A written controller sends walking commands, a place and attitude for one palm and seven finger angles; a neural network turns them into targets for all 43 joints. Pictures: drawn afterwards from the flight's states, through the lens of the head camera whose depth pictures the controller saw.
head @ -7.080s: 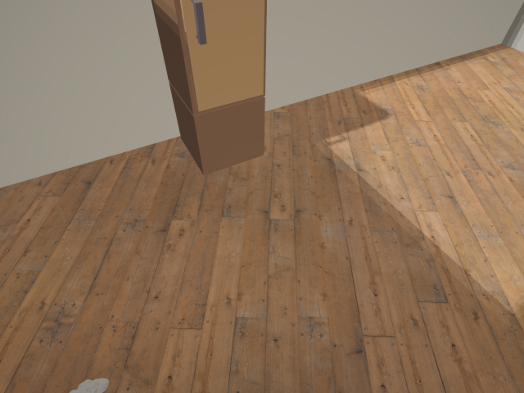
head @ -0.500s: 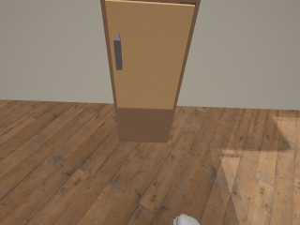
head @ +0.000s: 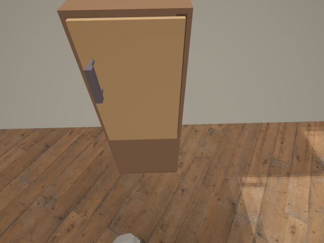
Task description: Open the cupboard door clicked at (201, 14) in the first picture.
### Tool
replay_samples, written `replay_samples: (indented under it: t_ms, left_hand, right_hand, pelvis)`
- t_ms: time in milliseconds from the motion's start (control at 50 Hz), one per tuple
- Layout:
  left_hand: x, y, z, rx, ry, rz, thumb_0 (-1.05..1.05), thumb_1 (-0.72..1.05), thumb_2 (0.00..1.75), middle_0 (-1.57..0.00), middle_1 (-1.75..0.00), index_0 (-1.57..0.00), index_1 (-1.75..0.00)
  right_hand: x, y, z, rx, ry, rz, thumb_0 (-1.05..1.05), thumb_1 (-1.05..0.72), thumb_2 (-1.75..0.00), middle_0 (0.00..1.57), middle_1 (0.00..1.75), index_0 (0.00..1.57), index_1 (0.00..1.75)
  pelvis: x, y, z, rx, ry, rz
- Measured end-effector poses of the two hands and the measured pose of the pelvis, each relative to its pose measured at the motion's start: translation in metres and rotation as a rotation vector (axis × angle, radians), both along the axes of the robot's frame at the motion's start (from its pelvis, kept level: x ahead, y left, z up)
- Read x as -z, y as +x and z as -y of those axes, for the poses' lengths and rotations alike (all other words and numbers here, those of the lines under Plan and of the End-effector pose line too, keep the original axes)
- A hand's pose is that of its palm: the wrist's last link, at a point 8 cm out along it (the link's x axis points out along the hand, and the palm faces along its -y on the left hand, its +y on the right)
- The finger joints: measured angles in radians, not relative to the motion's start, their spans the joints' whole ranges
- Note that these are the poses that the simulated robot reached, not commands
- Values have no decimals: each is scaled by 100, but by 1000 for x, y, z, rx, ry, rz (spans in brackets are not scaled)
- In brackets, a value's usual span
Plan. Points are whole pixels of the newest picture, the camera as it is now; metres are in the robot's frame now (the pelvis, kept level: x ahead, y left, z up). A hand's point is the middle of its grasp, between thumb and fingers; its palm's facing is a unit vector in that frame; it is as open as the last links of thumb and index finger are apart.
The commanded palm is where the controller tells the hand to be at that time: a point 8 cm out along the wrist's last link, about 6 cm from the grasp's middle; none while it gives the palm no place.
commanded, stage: take the last steps up to it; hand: left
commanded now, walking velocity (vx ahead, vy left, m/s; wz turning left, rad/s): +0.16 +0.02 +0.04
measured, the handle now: (95, 81) +0.62 +0.27 +0.05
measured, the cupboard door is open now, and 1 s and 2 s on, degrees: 0 0 0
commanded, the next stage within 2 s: come to a stop and stand still in 0.02 s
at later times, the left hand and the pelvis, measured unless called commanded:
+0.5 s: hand out of the picture +0.09 +0.20 -0.18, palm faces +0.01 -0.97 -0.24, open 7.4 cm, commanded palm none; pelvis +0.06 +0.01 +0.00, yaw -2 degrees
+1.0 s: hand out of the picture +0.05 +0.15 -0.15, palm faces +0.07 -0.96 -0.28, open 7.3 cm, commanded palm none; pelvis +0.03 -0.04 +0.01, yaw +0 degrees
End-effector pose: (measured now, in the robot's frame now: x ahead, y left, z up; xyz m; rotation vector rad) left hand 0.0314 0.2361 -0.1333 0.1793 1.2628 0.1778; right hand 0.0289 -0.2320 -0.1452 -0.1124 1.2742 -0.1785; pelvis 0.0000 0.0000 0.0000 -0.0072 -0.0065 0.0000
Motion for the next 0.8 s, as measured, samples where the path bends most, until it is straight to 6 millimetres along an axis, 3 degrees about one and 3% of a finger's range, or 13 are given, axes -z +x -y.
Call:
replay_samples:
  t_ms: [80,180,240,300,360,420,520,600,660,800]
  left_hand:
    - [5,-13,4,-41,-34,-75,-1,93,90,-20,-30,-20,-30]
    - [16,-26,7,-104,-87,-174,0,91,90,-20,-30,-20,-30]
    - [26,-26,8,-120,-111,-236,0,91,90,-20,-30,-20,-30]
    - [28,-16,9,-105,-119,-268,0,91,90,-19,-30,-20,-30]
    - [24,0,4,-77,-106,-266,0,91,90,-20,-30,-20,-30]
    - [19,21,-5,-44,-66,-231,0,91,90,-20,-30,-20,-30]
    - [11,57,-17,-6,19,-114,0,91,90,-20,-30,-20,-30]
    - [2,75,-9,15,71,-4,0,91,90,-19,-30,-20,-30]
    - [-1,74,8,35,92,46,0,91,90,-19,-30,-20,-30]
    - [-19,53,50,38,35,18,0,91,90,-20,-30,-20,-30]
  right_hand:
    - [-8,64,-6,-54,-2,80,1,-92,-90,19,29,19,30]
    - [-11,125,-30,-120,-4,126,1,-92,-90,20,29,19,30]
    - [-10,147,-47,-136,-12,138,1,-91,-90,20,29,19,30]
    - [-10,154,-60,-122,-3,125,0,-91,-90,20,29,20,30]
    - [-7,149,-65,-86,9,100,0,-91,-90,20,29,20,30]
    - [-5,142,-53,-39,-2,100,-2,-93,-90,20,29,20,30]
    - [-1,110,-15,-11,-32,56,-2,-93,-90,21,30,20,30]
    - [9,77,22,8,-34,21,-1,-92,-90,20,29,20,30]
    - [19,55,44,30,-17,-6,0,-92,-90,20,29,20,30]
    - [5,15,65,37,13,-80,1,-92,-90,20,29,19,30]
  pelvis:
    - [-1,25,-4,0,-7,-1]
    - [3,58,-16,-2,-20,5]
    - [7,75,-25,3,-10,14]
    - [7,84,-30,24,13,19]
    - [5,82,-31,32,19,15]
    - [3,73,-28,37,14,8]
    - [4,56,-10,44,13,4]
    - [10,45,13,37,25,13]
    - [16,40,30,32,35,26]
    - [-5,38,47,40,62,10]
